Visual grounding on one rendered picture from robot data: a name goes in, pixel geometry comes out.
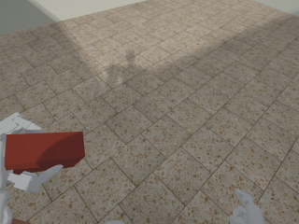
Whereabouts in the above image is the robot left hand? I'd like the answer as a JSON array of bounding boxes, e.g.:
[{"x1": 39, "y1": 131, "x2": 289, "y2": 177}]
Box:
[{"x1": 0, "y1": 112, "x2": 64, "y2": 193}]

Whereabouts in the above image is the sponge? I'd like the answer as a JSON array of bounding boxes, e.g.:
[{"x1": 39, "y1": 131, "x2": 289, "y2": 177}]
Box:
[{"x1": 4, "y1": 132, "x2": 85, "y2": 175}]

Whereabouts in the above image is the robot left forearm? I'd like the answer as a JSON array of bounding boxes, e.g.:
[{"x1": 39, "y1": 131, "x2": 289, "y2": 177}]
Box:
[{"x1": 0, "y1": 190, "x2": 13, "y2": 224}]

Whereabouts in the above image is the robot right hand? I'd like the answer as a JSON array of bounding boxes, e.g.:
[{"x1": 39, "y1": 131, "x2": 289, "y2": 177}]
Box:
[{"x1": 229, "y1": 189, "x2": 266, "y2": 224}]

